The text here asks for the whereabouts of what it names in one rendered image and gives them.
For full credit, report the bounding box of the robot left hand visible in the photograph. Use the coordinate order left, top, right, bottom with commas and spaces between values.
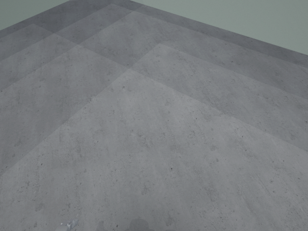
54, 218, 78, 231

